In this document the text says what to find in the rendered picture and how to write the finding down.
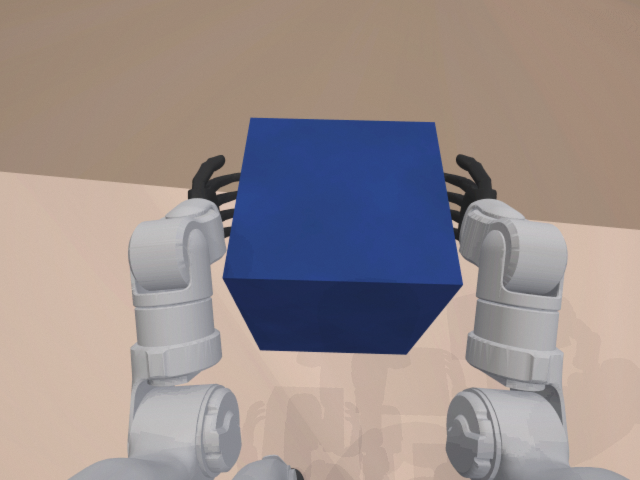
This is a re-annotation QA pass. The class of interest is robot left hand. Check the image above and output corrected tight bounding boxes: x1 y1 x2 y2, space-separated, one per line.
188 155 241 238

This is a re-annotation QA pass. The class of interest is robot left upper arm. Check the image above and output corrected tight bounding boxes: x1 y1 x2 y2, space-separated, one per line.
68 384 242 480

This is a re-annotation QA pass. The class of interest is robot left shin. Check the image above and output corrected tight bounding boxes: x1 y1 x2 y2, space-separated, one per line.
262 455 287 466

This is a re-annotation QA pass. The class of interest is robot left thigh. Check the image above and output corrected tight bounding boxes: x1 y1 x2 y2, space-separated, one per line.
232 459 297 480

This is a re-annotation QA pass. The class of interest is left robot forearm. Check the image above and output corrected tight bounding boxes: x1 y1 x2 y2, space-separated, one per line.
127 198 227 458

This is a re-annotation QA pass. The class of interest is robot right hand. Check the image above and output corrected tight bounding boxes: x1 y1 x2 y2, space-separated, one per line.
444 154 497 241

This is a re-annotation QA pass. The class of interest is robot right upper arm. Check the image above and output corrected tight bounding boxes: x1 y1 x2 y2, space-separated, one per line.
446 387 629 480

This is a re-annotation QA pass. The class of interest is right robot forearm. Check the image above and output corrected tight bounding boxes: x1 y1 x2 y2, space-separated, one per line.
459 199 569 457

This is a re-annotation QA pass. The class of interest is carton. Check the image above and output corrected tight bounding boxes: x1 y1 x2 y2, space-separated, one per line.
222 118 463 355

